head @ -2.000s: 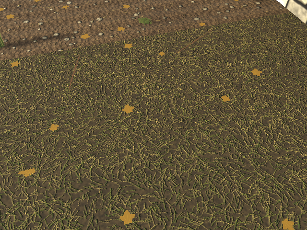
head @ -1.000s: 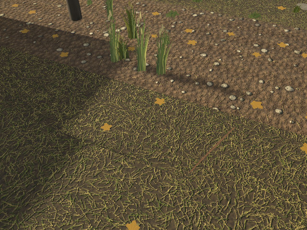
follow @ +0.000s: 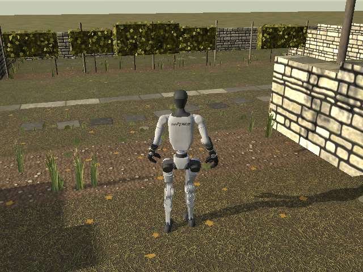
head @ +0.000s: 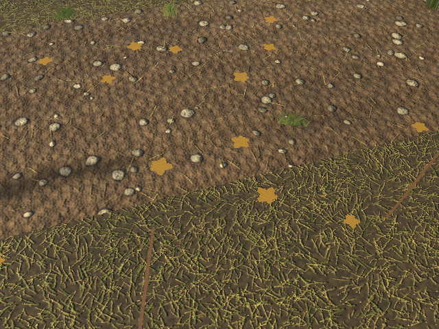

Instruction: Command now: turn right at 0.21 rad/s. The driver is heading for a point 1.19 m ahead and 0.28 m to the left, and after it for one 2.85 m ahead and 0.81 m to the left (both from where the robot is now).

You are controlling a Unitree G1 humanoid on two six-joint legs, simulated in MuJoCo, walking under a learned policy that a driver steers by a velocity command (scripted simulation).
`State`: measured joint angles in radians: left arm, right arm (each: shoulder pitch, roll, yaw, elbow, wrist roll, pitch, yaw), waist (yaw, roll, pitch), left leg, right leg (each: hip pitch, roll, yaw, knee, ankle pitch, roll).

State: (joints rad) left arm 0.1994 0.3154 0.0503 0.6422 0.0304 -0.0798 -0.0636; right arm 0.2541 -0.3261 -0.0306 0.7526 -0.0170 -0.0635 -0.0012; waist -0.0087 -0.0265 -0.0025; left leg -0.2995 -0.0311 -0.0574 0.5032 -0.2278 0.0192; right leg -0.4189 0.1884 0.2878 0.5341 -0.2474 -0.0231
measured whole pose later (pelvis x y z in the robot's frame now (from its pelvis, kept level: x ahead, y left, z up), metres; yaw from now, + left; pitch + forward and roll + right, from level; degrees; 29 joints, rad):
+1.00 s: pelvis +0.05 +0.07 +0.01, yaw +16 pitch +0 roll +1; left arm 0.31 0.27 0.02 0.74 0.09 -0.07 -0.03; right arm 0.22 -0.26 -0.04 0.58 -0.04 -0.11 -0.03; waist 0.00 -0.02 0.07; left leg -0.19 -0.02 0.15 0.38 -0.20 0.09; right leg -0.49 -0.11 -0.01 0.94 -0.38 0.05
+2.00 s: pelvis +0.60 +0.00 -0.17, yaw +26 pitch -2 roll +3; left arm 0.16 0.19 -0.03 0.78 0.06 -0.07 0.01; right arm 0.46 -0.30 -0.06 1.02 -0.02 -0.02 -0.01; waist -0.02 0.04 0.06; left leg -0.12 -0.22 0.01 0.53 -0.39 0.18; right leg -0.68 -0.13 0.15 1.37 -0.45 0.06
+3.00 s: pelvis +1.02 +0.15 -0.14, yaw +37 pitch +2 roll +2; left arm 0.15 0.30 0.08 0.87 -0.03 0.00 0.04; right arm 0.04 -0.29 -0.08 0.84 0.01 0.01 -0.05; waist 0.03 -0.02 0.06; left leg -0.42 -0.09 -0.05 0.81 -0.45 -0.02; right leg -0.31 0.00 0.14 0.48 -0.20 0.02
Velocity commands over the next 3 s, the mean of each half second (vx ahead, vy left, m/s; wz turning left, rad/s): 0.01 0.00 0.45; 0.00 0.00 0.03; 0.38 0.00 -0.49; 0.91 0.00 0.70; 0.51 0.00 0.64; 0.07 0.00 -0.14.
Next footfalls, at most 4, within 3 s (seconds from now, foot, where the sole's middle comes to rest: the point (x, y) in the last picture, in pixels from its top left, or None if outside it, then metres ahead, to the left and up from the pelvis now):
0.20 right None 0.06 -0.12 -0.77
0.54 left None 0.07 0.17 -0.77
1.22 right None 0.14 -0.09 -0.77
1.84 left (217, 324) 0.56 0.02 -0.92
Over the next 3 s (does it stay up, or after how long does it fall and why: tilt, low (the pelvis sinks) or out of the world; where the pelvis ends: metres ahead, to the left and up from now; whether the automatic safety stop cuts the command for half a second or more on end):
stays up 1.02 0.15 -0.14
